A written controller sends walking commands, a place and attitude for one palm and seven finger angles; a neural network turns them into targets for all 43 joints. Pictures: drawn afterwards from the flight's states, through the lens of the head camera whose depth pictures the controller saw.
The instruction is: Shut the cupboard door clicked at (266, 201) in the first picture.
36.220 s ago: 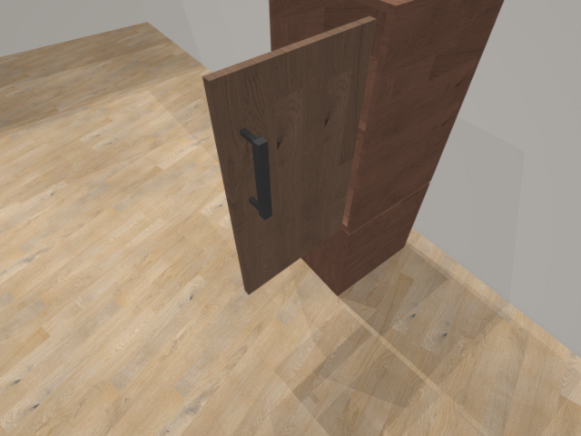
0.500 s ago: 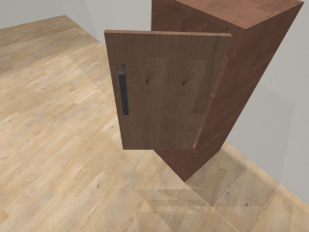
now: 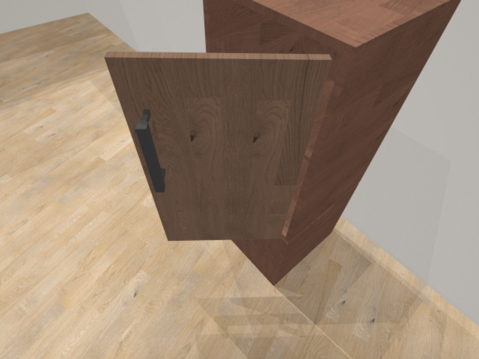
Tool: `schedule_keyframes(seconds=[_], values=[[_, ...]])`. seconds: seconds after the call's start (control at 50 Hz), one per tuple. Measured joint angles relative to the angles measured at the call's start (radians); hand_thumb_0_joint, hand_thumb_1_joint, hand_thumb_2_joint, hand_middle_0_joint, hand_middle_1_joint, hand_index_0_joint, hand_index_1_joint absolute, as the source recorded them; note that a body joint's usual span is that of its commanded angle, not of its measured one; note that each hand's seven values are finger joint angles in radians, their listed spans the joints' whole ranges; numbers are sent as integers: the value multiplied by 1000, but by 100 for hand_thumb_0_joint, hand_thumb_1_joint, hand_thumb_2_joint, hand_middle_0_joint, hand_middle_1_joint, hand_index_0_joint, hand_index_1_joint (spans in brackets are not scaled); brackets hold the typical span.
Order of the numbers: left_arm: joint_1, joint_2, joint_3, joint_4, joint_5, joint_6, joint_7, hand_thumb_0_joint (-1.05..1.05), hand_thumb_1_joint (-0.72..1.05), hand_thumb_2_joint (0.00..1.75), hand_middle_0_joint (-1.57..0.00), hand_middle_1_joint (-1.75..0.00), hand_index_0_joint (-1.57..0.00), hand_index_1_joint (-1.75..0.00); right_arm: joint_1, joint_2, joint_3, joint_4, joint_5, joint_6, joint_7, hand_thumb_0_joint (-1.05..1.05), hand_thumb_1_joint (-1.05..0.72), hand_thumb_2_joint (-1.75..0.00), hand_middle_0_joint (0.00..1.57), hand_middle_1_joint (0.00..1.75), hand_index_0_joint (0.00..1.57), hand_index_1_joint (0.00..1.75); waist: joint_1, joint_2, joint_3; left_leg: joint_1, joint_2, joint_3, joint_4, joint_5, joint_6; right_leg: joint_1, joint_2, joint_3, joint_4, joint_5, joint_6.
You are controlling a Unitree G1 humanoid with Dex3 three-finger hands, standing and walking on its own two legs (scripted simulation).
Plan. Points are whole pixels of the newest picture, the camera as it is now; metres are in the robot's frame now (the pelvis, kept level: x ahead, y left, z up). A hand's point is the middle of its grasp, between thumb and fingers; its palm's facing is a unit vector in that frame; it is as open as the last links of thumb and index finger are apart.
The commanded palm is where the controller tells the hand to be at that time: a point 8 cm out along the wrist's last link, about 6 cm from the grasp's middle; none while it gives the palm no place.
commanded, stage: come to a stop and stand still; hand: left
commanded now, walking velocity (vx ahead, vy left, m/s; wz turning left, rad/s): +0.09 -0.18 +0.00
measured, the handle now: (153, 154) +0.47 +0.18 +0.06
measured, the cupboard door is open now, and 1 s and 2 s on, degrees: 51 51 51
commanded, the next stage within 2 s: none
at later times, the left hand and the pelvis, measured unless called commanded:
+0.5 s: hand out of the picture +0.06 +0.15 -0.18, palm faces +0.08 -0.97 -0.21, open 7.3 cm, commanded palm none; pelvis +0.04 -0.03 -0.01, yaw +1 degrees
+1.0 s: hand out of the picture +0.02 +0.15 -0.18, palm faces +0.03 -0.98 -0.19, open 7.4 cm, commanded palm none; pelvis -0.04 -0.03 -0.01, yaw +2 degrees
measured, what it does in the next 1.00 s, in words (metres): steps on the spot: right foot, then left foot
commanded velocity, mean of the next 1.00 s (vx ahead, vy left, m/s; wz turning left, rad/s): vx -0.05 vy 0.05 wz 0.00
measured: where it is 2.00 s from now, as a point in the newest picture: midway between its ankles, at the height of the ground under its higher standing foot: outside the picture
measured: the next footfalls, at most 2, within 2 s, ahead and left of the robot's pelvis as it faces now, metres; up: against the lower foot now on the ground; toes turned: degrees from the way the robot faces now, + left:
right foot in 0.04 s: +0.07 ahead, -0.16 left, +0.00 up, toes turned -3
left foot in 0.28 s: +0.09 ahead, +0.06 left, +0.00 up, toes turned +6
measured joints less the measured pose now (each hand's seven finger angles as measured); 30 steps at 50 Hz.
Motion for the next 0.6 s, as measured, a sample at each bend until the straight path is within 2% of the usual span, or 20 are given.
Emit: schedule_keyframes(seconds=[0.02,0.04,0.08,0.14,0.18,0.26,0.28,0.32,0.38,0.46,0.54,0.6], values=[[-1,10,3,-10,0,-6,-2,2,93,90,-20,-30,-20,-30,5,-4,-4,-1,0,5,2,0,-90,-90,20,30,20,30,1,0,-3,-12,6,-4,37,-23,-9,29,1,-3,-59,17,-2],[-2,18,6,-17,2,-15,0,2,93,90,-20,-30,-20,-30,8,-10,-8,-2,2,10,3,0,-90,-90,20,30,20,30,6,0,-6,-35,12,-8,96,-72,-3,39,3,-1,-87,47,-8],[-19,6,6,-21,5,-20,10,1,93,90,-20,-30,-20,-30,-6,-36,-13,1,5,32,3,0,-90,-90,20,30,20,30,15,32,6,-106,16,-49,286,-211,19,32,27,-23,-42,36,-11],[-14,-22,-2,-20,2,-28,27,1,92,90,-20,-30,-20,-30,-28,-65,-16,-9,8,46,5,0,-90,-90,20,30,20,30,26,40,6,-182,-15,-52,476,-220,29,66,42,-40,-66,19,-18],[-7,-37,-13,-9,3,-30,35,0,92,90,-20,-30,-20,-30,-45,-74,-12,-21,12,41,9,0,-90,-90,20,30,20,30,29,29,3,-181,-33,-33,446,-189,24,88,46,-42,-90,23,-21],[2,-51,-27,11,1,-27,46,1,93,90,-20,-30,-20,-30,-82,-69,2,-48,23,26,11,0,-91,-90,20,30,20,30,40,7,8,-93,-64,-8,172,-78,9,103,55,-43,-78,3,-20],[3,-49,-29,14,-4,-24,44,1,93,90,-20,-30,-21,-30,-92,-64,4,-52,24,22,11,0,-91,-90,20,30,20,30,41,2,12,-66,-70,-6,110,-30,24,102,56,-43,-60,-10,-18],[-2,-37,-26,20,-10,-14,42,1,93,90,-20,-30,-21,-30,-113,-41,10,-57,23,23,11,0,-91,-90,20,30,20,30,51,-36,26,-42,-90,8,88,-19,73,106,38,-31,-38,-29,-11],[-12,-31,-28,17,-13,-4,47,1,93,90,-20,-30,-21,-30,-138,-21,19,-76,20,26,10,0,-91,-90,20,30,20,30,63,-54,40,-22,-104,19,63,-22,97,106,24,-20,-23,-30,-4],[-32,-29,-28,4,-12,3,50,1,92,90,-20,-30,-21,-30,-180,-19,19,-98,16,31,8,0,-91,-90,20,30,20,30,69,-41,64,-19,-121,20,41,-1,103,97,20,8,51,-115,-11],[-29,-30,-26,-6,-6,-9,54,0,91,90,-20,-30,-20,-30,-215,-29,15,-107,19,40,14,0,-91,-90,20,30,20,30,77,-5,70,-46,-118,22,66,-1,94,130,28,13,-21,-59,-6],[-4,-38,-38,-11,-2,-24,68,0,91,90,-20,-30,-20,-30,-223,-42,15,-128,27,37,22,0,-91,-90,20,30,20,30,65,28,69,-45,-104,16,61,5,77,125,45,15,-23,-53,-15]])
